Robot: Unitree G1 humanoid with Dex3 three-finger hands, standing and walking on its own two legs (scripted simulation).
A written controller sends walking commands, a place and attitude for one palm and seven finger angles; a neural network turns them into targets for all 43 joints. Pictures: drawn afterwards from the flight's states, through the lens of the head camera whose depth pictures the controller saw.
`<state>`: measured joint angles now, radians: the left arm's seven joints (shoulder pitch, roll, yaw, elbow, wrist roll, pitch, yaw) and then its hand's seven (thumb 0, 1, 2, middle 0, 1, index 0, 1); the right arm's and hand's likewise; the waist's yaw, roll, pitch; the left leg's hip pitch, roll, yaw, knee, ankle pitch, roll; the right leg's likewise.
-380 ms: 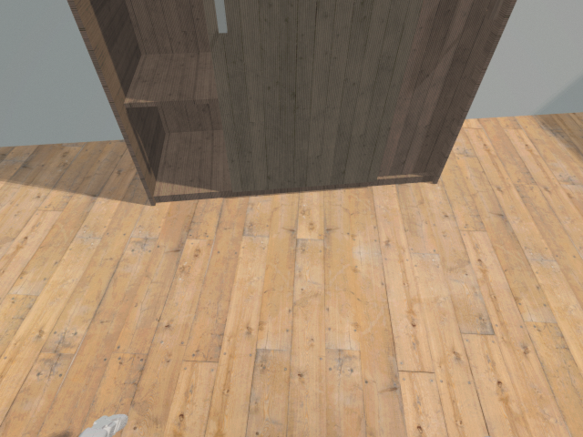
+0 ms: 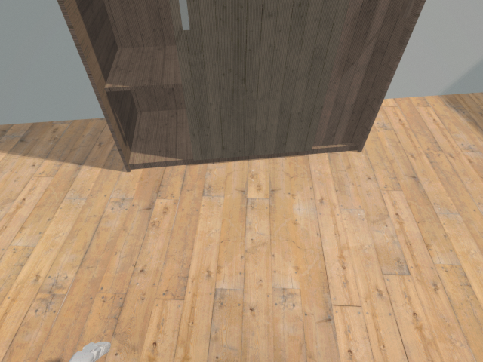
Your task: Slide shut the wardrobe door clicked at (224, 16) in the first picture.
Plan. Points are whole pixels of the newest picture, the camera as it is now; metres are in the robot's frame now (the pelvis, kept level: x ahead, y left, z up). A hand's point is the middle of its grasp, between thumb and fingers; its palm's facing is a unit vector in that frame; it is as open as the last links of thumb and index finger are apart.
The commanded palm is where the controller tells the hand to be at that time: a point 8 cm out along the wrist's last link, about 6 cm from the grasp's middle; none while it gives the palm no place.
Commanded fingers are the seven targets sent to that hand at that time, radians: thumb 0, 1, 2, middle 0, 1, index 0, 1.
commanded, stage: stand and wait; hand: right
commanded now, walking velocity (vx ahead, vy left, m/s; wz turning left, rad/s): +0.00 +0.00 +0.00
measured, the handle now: out of the picture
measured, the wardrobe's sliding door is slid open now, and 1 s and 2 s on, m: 0.37 0.37 0.37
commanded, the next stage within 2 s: look at it before walking up in 0.44 s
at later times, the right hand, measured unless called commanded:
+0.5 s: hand out of the picture +0.07 -0.24 -0.15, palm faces -0.03 +0.94 -0.34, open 7.4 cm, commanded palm none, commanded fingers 0.00 -0.90 -0.90 0.20 0.30 0.20 0.30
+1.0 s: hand out of the picture +0.07 -0.23 -0.15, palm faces -0.04 +0.94 -0.33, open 7.4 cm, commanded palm none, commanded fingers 0.00 -0.90 -0.90 0.20 0.30 0.20 0.30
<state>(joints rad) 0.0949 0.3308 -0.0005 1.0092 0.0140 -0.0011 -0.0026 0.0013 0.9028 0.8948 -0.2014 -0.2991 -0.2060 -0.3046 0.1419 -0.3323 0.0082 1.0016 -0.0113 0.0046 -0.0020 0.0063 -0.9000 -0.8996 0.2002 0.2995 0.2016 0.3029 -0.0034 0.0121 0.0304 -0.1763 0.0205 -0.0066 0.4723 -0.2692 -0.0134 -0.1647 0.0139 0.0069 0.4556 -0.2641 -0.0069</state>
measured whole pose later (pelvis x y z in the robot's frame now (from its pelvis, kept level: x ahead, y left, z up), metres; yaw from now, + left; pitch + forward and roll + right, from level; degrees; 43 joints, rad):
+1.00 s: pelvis -0.01 +0.01 +0.01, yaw +1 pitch -2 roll +0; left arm 0.11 0.34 0.00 1.10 0.01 0.00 0.00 0.00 0.90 0.89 -0.20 -0.30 -0.20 -0.30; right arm 0.14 -0.34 0.00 1.08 -0.01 -0.01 0.00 0.01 -0.90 -0.90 0.20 0.30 0.20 0.30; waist 0.00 0.01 0.04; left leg -0.15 0.00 -0.01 0.40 -0.22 0.00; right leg -0.13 -0.01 0.00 0.38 -0.22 0.01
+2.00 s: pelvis +0.23 +0.05 -0.01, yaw +22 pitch +1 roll +1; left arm 0.07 0.18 0.04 0.92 0.01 -0.03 -0.03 0.00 0.91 0.90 -0.20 -0.30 -0.20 -0.30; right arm 0.43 -0.18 -0.05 1.03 -0.03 -0.06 -0.01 0.00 -0.90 -0.90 0.20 0.30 0.20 0.30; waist -0.07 0.01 0.04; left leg 0.00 -0.04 -0.12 0.40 -0.41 0.01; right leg -0.51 -0.08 -0.07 0.67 -0.21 0.04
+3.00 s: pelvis +0.49 +0.14 -0.01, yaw +57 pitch +2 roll +0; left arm 0.05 0.20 0.05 0.86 0.02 0.03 0.02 0.00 0.91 0.90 -0.20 -0.30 -0.20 -0.30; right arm 0.20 -0.21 -0.07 0.91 -0.02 0.02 0.00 0.01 -0.90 -0.90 0.20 0.30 0.20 0.30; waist -0.04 0.00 0.07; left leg -0.36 -0.08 -0.03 0.53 -0.20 0.07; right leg -0.47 -0.09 -0.01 0.89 -0.40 0.09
